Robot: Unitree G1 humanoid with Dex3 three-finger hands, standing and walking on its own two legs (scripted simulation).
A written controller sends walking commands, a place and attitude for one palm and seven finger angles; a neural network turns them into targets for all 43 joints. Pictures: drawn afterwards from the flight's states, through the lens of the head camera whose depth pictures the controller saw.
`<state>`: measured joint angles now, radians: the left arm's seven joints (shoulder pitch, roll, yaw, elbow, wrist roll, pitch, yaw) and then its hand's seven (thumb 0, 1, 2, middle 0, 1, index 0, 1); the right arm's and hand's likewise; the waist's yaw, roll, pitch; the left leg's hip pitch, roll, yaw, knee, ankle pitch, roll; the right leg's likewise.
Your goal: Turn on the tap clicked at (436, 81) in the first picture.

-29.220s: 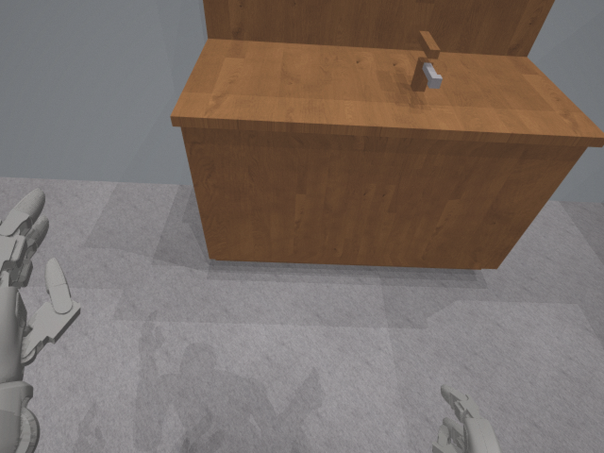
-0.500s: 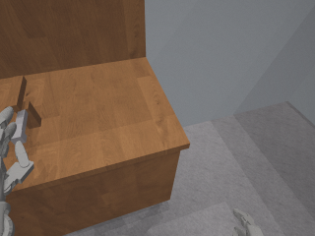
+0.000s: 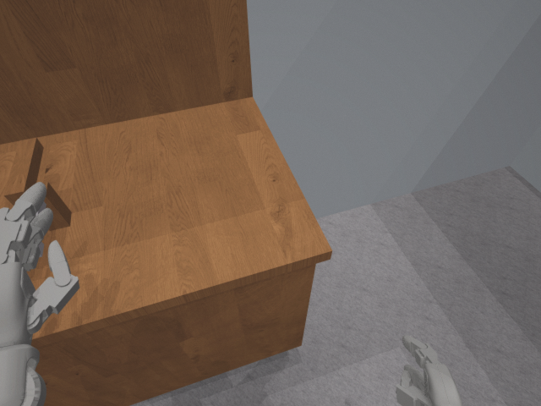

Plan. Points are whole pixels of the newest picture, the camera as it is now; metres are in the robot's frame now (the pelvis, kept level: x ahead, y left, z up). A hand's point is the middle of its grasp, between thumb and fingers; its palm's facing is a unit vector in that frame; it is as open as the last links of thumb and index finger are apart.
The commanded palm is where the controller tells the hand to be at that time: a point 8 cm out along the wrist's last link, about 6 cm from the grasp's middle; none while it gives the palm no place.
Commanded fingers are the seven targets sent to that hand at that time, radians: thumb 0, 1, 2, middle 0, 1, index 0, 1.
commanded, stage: come to a stop and stand still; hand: left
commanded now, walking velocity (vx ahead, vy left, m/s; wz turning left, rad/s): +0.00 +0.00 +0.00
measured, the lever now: (28, 248) +0.30 +0.41 +0.05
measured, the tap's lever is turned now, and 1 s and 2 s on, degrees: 0 0 0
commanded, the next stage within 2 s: none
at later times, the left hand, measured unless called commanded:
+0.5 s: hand out of the picture +0.17 +0.36 +0.17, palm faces +0.46 -0.83 -0.30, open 7.4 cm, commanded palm +0.11 +0.38 +0.18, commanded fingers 0.00 0.90 0.90 -0.20 -0.30 -0.20 -0.30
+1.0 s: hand out of the picture +0.07 +0.41 +0.17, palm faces +0.52 -0.78 -0.35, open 7.4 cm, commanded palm +0.01 +0.43 +0.18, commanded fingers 0.00 0.90 0.90 -0.20 -0.30 -0.20 -0.30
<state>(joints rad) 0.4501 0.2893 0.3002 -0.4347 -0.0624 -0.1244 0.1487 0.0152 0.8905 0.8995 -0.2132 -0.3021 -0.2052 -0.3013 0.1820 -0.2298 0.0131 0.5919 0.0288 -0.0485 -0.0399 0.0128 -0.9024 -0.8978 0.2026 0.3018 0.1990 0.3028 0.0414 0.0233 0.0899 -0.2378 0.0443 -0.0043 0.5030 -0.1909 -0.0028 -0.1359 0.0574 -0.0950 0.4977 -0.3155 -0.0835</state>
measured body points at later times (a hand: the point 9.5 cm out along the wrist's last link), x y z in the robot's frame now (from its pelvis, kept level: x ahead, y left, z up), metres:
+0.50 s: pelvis -0.05 +0.10 +0.00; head -0.05 +0.14 +0.45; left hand +0.14 +0.41 +0.19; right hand +0.11 -0.12 -0.06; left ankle +0.04 +0.16 -0.73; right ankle -0.06 -0.04 -0.73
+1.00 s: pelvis -0.11 +0.13 -0.01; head -0.11 +0.16 +0.44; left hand +0.04 +0.45 +0.19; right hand +0.10 -0.07 -0.07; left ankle +0.03 +0.17 -0.72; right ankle -0.06 -0.02 -0.73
